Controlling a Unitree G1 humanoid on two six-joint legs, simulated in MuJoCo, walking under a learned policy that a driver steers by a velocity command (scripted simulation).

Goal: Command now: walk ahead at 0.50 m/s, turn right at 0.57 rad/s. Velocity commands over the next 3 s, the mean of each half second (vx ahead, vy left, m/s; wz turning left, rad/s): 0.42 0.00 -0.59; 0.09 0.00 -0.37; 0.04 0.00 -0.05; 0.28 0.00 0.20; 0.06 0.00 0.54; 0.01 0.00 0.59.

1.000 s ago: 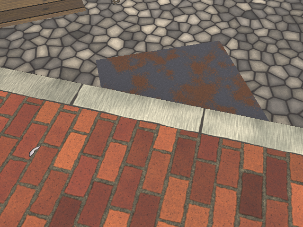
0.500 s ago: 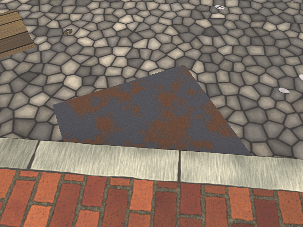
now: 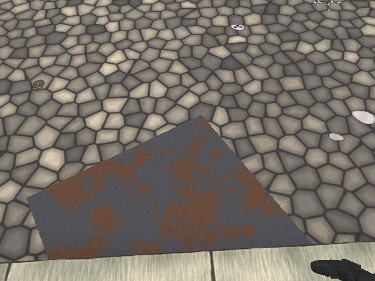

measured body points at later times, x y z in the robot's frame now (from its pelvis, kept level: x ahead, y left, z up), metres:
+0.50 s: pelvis +0.23 +0.01 +0.00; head +0.27 +0.00 +0.45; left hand +0.49 +0.18 -0.10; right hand +0.17 -0.25 -0.13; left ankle +0.18 +0.13 -0.74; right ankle +0.34 -0.12 -0.71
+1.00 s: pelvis +0.30 -0.02 +0.00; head +0.30 -0.03 +0.45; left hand +0.52 +0.16 -0.11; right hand +0.28 -0.30 -0.12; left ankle +0.35 +0.10 -0.71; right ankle +0.34 -0.11 -0.74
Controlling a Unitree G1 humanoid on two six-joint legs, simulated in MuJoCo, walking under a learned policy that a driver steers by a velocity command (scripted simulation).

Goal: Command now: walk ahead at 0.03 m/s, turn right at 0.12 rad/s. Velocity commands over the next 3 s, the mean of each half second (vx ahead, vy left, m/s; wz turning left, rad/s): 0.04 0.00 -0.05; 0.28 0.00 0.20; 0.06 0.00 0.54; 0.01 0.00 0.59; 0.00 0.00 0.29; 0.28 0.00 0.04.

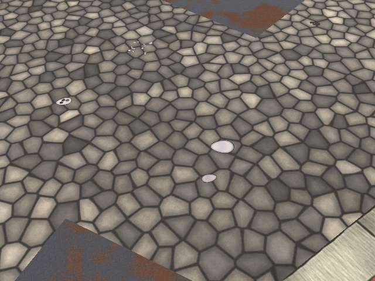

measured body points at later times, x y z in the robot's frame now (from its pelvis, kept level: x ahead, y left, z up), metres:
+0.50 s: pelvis +0.03 +0.03 +0.00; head +0.02 +0.02 +0.45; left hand +0.10 +0.29 -0.13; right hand +0.10 -0.22 -0.13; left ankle -0.02 +0.12 -0.74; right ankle +0.08 -0.06 -0.73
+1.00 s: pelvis +0.20 -0.03 +0.01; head +0.23 -0.04 +0.45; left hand +0.22 +0.23 -0.12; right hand +0.32 -0.29 -0.13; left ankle +0.23 +0.09 -0.66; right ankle +0.16 -0.10 -0.74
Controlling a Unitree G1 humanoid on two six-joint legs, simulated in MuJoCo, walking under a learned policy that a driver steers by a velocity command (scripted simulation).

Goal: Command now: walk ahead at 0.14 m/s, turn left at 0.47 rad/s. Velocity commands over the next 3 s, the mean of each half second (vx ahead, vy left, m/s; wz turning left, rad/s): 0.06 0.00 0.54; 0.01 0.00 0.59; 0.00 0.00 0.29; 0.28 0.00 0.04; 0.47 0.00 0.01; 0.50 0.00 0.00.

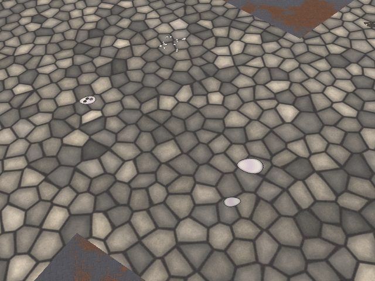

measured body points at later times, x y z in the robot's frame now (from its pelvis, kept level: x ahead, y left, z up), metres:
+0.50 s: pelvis +0.13 +0.04 -0.14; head +0.17 +0.06 +0.31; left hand +0.19 +0.30 -0.27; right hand +0.29 -0.19 -0.27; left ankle +0.21 +0.11 -0.86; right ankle +0.15 -0.08 -0.64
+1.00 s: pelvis +0.13 -0.07 -0.11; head +0.12 -0.09 +0.34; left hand +0.10 +0.21 -0.20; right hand +0.39 -0.24 -0.21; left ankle +0.19 +0.12 -0.80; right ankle +0.10 -0.16 -0.75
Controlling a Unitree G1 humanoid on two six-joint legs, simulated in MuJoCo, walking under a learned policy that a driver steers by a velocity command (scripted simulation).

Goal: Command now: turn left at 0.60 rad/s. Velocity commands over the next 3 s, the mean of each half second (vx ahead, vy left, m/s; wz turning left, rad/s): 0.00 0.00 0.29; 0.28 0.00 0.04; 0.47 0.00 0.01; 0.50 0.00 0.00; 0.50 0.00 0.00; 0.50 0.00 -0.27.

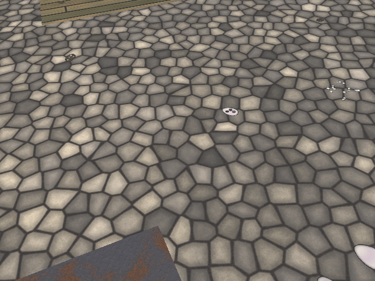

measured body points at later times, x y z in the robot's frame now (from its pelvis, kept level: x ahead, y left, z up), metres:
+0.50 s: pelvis +0.01 +0.01 +0.09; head +0.04 +0.00 +0.54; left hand +0.06 +0.27 -0.03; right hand +0.19 -0.21 -0.03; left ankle -0.03 +0.10 -0.62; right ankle -0.07 -0.07 -0.63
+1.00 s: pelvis +0.14 -0.01 +0.08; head +0.16 -0.03 +0.53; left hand +0.31 +0.27 +0.01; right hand +0.14 -0.30 -0.06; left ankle -0.03 +0.10 -0.63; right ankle +0.28 -0.14 -0.64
